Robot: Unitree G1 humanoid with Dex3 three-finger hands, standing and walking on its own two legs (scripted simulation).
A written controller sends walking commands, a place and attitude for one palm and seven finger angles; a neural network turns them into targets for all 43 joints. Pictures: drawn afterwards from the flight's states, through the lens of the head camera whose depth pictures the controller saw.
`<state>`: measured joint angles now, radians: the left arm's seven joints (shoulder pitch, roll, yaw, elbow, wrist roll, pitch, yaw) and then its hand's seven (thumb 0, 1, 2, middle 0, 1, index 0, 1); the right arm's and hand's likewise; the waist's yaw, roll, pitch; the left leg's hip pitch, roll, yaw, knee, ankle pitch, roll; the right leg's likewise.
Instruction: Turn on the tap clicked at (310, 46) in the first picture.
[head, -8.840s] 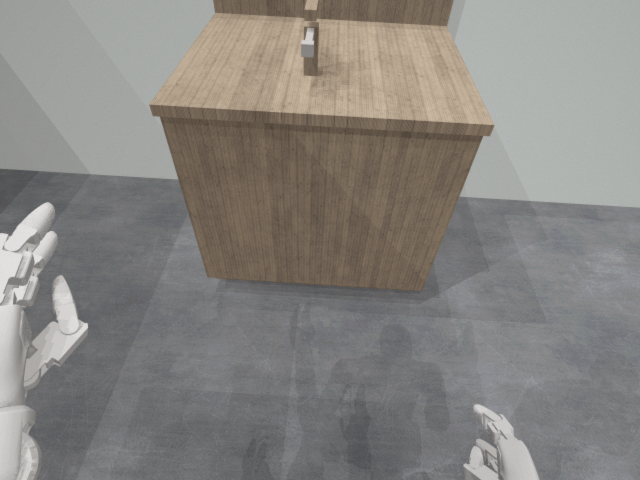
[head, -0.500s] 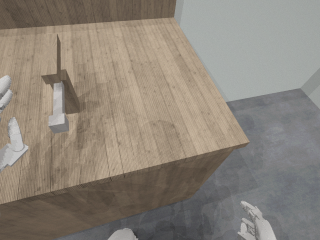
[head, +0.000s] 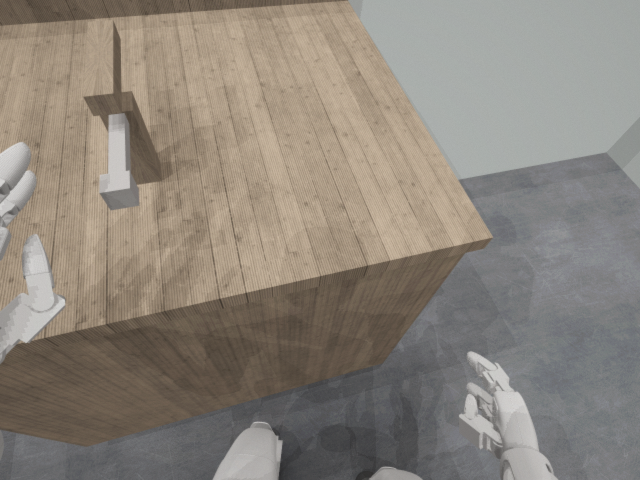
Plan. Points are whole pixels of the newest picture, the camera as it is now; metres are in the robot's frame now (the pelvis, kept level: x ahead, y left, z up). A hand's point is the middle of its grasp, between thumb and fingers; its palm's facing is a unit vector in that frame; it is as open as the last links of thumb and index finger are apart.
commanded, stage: come to a stop and stand still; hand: left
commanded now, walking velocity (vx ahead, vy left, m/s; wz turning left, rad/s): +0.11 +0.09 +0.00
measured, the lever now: (119, 190) +0.35 +0.26 +0.14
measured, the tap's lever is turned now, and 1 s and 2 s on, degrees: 0 0 0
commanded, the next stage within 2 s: look again from close up in 0.90 s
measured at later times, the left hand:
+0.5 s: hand out of the picture +0.19 +0.28 +0.18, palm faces +0.37 -0.84 -0.40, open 7.4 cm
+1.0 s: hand out of the picture +0.21 +0.33 +0.21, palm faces +0.46 -0.79 -0.41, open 7.4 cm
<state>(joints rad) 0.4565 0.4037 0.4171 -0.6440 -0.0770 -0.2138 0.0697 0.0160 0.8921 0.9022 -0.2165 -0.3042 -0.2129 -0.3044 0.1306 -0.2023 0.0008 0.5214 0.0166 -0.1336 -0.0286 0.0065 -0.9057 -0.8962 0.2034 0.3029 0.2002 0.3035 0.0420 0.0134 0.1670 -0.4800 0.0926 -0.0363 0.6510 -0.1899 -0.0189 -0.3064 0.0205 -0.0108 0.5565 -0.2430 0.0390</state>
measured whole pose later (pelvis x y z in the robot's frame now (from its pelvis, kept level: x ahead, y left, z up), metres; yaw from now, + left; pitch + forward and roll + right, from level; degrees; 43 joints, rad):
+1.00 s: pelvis -0.04 +0.05 +0.01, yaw -1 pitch -2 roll +0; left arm 0.23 0.47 0.47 -0.34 -0.05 -0.23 0.07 0.02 0.89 0.90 -0.22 -0.30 -0.22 -0.30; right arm 0.23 -0.22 0.00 0.63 0.02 -0.18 -0.01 0.01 -0.91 -0.90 0.20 0.30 0.20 0.30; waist 0.05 -0.03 0.09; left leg -0.29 -0.02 0.02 0.57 -0.25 0.03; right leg -0.30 0.00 0.00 0.54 -0.20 0.00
